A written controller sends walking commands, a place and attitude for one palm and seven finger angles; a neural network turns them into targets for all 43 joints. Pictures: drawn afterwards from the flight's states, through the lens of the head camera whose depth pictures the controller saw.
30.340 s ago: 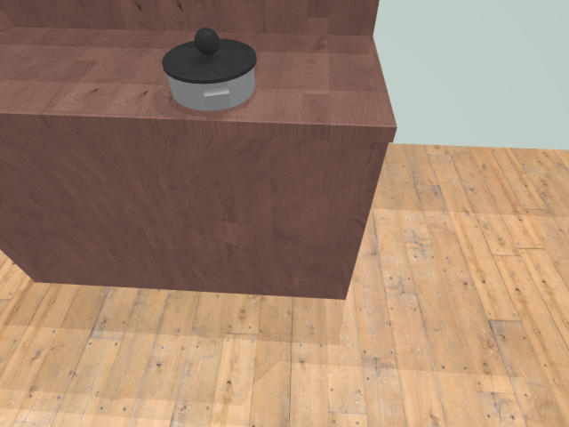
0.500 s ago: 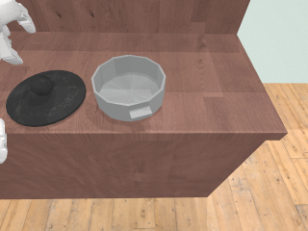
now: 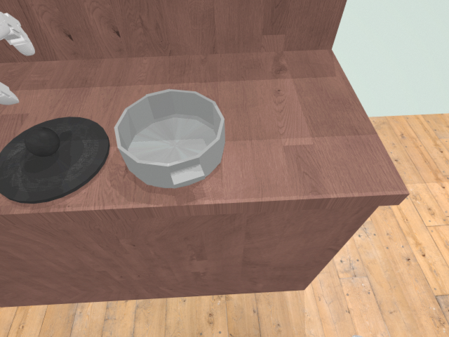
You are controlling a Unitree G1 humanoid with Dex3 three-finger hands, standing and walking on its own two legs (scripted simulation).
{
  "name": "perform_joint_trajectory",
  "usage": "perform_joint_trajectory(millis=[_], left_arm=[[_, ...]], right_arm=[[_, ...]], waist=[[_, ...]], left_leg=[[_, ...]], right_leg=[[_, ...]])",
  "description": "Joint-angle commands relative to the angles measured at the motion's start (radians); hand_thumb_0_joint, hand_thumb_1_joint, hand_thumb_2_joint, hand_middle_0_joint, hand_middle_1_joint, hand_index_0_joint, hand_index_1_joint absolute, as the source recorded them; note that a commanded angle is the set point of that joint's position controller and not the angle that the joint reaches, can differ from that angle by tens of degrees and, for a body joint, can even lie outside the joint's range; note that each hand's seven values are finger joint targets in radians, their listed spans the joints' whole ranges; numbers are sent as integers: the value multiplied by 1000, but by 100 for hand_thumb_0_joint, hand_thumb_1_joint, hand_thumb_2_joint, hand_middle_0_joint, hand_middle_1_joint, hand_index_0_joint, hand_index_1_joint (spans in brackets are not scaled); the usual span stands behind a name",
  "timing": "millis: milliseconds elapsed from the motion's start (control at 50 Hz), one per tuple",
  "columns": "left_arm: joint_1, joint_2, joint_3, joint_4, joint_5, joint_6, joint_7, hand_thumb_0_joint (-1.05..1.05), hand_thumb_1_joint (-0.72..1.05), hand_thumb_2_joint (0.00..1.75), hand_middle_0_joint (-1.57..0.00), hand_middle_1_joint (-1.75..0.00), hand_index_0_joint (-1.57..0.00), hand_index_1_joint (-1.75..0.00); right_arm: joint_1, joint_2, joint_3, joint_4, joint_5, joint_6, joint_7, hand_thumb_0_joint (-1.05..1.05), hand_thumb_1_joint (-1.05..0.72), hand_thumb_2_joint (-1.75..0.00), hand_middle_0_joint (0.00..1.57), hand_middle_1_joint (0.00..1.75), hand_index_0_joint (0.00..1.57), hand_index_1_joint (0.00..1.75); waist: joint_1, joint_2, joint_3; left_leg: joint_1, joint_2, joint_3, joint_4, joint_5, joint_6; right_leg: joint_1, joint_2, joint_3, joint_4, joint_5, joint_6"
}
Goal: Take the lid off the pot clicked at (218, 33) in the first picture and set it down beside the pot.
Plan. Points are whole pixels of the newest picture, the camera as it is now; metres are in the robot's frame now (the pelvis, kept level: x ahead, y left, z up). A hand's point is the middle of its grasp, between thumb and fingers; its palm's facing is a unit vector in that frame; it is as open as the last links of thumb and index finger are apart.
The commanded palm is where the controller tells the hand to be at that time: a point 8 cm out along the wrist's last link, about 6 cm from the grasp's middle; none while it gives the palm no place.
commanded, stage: draw the hand back to the body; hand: left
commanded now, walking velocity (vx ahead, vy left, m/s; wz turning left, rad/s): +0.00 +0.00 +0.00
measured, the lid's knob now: (42, 141) +0.45 +0.33 +0.11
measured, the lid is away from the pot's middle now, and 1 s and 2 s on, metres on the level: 0.24 0.24 0.24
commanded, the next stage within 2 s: none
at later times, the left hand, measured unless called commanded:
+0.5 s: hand (10, 82) +0.39 +0.25 +0.27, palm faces +0.37 -0.84 -0.41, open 11.0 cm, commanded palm +0.33 +0.30 +0.30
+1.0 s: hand out of the picture +0.31 +0.22 +0.29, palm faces +0.52 -0.83 -0.22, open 9.0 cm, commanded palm +0.26 +0.26 +0.29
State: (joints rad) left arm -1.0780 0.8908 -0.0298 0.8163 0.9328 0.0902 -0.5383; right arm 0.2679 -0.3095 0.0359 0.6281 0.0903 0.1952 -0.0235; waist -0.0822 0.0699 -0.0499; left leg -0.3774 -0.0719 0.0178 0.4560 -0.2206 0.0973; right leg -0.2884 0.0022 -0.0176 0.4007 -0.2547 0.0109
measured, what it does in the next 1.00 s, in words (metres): shifts its weight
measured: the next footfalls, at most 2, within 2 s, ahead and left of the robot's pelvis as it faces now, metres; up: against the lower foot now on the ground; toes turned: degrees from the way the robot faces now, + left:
none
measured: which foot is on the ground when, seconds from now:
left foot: down 0.00-1.00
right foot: down 0.00-1.00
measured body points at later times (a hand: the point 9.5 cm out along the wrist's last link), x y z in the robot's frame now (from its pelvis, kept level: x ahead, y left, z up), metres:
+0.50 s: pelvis -0.01 -0.03 +0.00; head +0.01 -0.03 +0.45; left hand +0.36 +0.29 +0.30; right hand +0.15 -0.25 -0.09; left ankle +0.00 +0.05 -0.74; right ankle -0.04 -0.13 -0.74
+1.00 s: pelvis +0.00 -0.06 +0.01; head +0.00 -0.09 +0.45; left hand +0.28 +0.27 +0.30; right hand +0.17 -0.31 -0.10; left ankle +0.00 +0.05 -0.74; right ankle -0.04 -0.13 -0.74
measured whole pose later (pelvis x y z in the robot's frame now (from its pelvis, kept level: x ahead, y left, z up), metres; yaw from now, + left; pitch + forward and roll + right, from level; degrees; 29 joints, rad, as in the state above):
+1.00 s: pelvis +0.00 -0.06 +0.01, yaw -1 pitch -2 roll +0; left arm -0.27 0.51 0.47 -0.01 -0.13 -0.07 0.06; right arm 0.16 -0.30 0.02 0.67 0.05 -0.02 -0.06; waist 0.03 0.07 0.03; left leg -0.12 0.00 0.01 0.39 -0.22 0.01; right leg -0.05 0.07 -0.01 0.34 -0.25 -0.07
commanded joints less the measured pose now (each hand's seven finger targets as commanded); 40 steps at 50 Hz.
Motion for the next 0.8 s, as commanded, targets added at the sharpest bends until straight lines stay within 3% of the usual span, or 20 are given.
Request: perform_joint_trajectory(millis=[0,80,160,200,240,260,280,300,320,340,360,400,460,500,520,580,640,700,760,780], left_arm=[[-341,291,88,-239,-25,34,17,0,-15,93,-50,-57,-50,-57],[-371,405,196,-365,-21,38,21,0,-15,93,-50,-57,-50,-57],[-262,356,177,-345,-43,41,13,0,-15,93,-50,-57,-50,-57],[-225,277,118,-354,-56,51,7,0,-15,93,-50,-57,-50,-57],[-229,223,72,-439,-69,58,6,0,-15,93,-50,-57,-50,-57],[-250,266,105,-515,-64,57,13,0,-15,93,-50,-57,-50,-57],[-333,26,307,-579,-691,-71,214,0,-15,93,-50,-57,-50,-57],[-174,12,270,-473,-731,-103,314,0,-15,93,-50,-57,-50,-57],[-131,-34,253,-474,-748,-114,367,0,-15,93,-50,-57,-50,-57],[-98,-23,314,-472,-841,-129,409,0,-15,93,-50,-57,-50,-57],[-83,36,377,-490,-882,-147,454,0,-15,93,-50,-57,-50,-57],[-88,85,451,-570,-930,-176,518,0,-12,92,-49,-57,-49,-57],[-139,41,451,-787,-967,-226,569,0,-4,92,-47,-55,-47,-55],[-6,24,492,-775,-984,-228,592,0,1,92,-45,-53,-45,-53],[70,48,543,-768,-990,-224,602,0,4,92,-45,-53,-45,-53],[254,31,582,-708,-1016,-212,606,0,12,92,-42,-50,-42,-50],[337,-13,569,-809,-1039,-216,594,0,19,92,-40,-48,-40,-48],[348,-15,582,-963,-1047,-225,598,0,27,92,-38,-46,-38,-46],[374,3,616,-974,-1047,-227,609,0,35,91,-36,-44,-36,-44],[411,1,629,-927,-1049,-219,612,0,38,91,-35,-44,-35,-44]], right_arm=[[-69,-148,-50,-147,12,-18,0,0,-90,-90,20,30,20,30],[-95,-144,-50,-162,6,-17,-11,0,-90,-90,20,30,20,30],[-125,-136,-42,-166,11,-10,-13,0,-90,-90,20,30,20,30],[-147,-130,-39,-170,16,-7,-11,0,-90,-90,20,30,20,30],[-170,-130,-44,-180,20,-7,-6,0,-90,-90,20,30,20,30],[-176,-123,-41,-190,17,-6,-3,0,-90,-90,20,30,20,30],[3,-53,-47,-241,12,-92,-8,0,-90,-90,20,30,20,30],[-47,-86,-25,-213,3,-119,-19,0,-90,-90,20,30,20,30],[-69,-85,-22,-204,1,-128,-26,0,-90,-90,20,30,20,30],[-79,-106,-29,-195,-1,-139,-37,0,-90,-90,20,30,20,30],[-90,-112,-26,-184,-4,-149,-48,0,-90,-90,20,30,20,30],[-102,-113,-21,-164,-13,-168,-55,0,-90,-90,20,30,20,30],[-131,-98,-14,-151,-27,-216,-48,0,-90,-90,20,30,20,30],[-128,-91,-15,-135,-35,-238,-40,0,-90,-90,20,30,20,30],[-124,-92,-19,-128,-38,-242,-36,0,-90,-90,20,30,20,30],[-128,-98,-28,-116,-42,-231,-32,0,-90,-90,20,30,20,30],[-156,-101,-39,-125,-36,-237,-27,0,-90,-90,20,30,20,30],[-182,-95,-44,-130,-30,-254,-23,0,-90,-90,20,30,20,30],[-186,-98,-47,-106,-35,-259,-28,0,-90,-90,20,30,20,30],[-179,-96,-48,-98,-36,-257,-32,0,-90,-90,20,30,20,30]], waist=[[35,-14,-355],[41,23,-430],[50,1,-372],[46,4,-321],[36,58,-327],[49,66,-358],[10,54,-277],[30,17,-249],[31,-2,-208],[33,-52,-192],[48,-82,-182],[63,-48,-212],[68,190,-254],[83,210,-240],[93,193,-237],[103,-25,-186],[107,-50,-224],[112,14,-265],[108,13,-218],[111,-35,-194]], left_leg=[[317,61,-77,26,563,-13],[354,49,-80,40,585,1],[312,50,-73,24,481,-8],[306,53,-78,16,440,-11],[342,52,-80,17,430,-10],[355,52,-89,13,433,-9],[515,119,-102,-18,287,-50],[543,143,-167,-62,193,-59],[520,151,-189,-101,119,-66],[486,148,-171,-116,23,-58],[429,136,-144,-125,-4,-46],[404,117,-105,-119,68,-45],[484,120,-109,-115,196,-67],[484,123,-100,-102,290,-75],[473,123,-87,-92,332,-75],[348,106,-27,-79,331,-54],[365,98,-6,-62,377,-40],[420,96,-2,-46,452,-37],[403,87,5,-40,436,-35],[378,85,9,-45,405,-35]], right_leg=[[48,39,-17,1,310,-45],[92,36,-1,4,340,-46],[93,30,-8,4,293,-48],[54,30,-18,-2,257,-51],[35,28,-16,-16,236,-56],[46,29,-15,-12,227,-55],[-64,31,-25,-43,144,-82],[-59,37,-9,-50,69,-86],[-66,40,-9,-59,33,-87],[-36,36,0,-77,32,-87],[20,31,10,-84,64,-82],[104,26,14,-83,134,-77],[118,23,13,-82,172,-82],[143,27,8,-79,211,-82],[164,29,8,-78,239,-81],[253,23,7,-74,352,-66],[285,10,13,-62,448,-50],[278,5,25,-55,505,-39],[260,3,26,-59,526,-36],[263,4,22,-60,523,-33]])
